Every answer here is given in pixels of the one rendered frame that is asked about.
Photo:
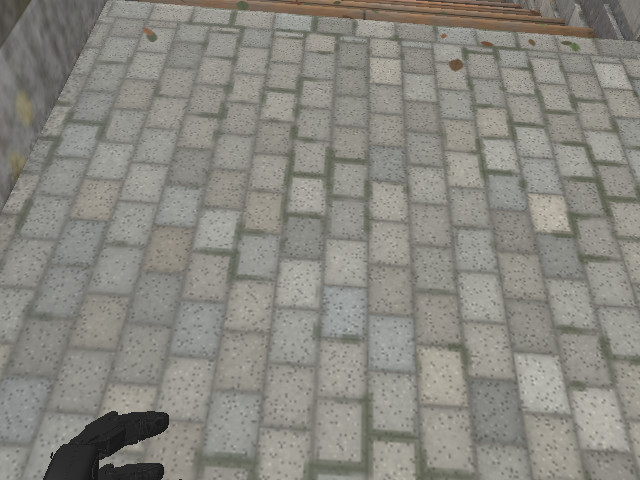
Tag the stairs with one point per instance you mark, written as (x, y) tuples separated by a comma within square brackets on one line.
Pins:
[(478, 14)]

